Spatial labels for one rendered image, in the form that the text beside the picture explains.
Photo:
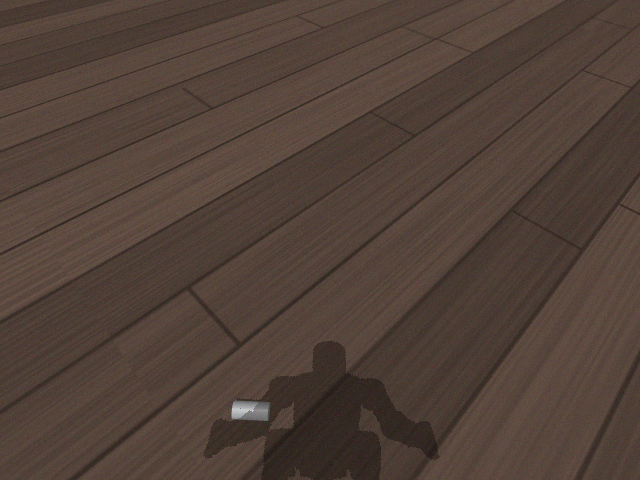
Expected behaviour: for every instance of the can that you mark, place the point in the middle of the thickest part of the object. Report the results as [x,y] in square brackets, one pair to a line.
[250,410]

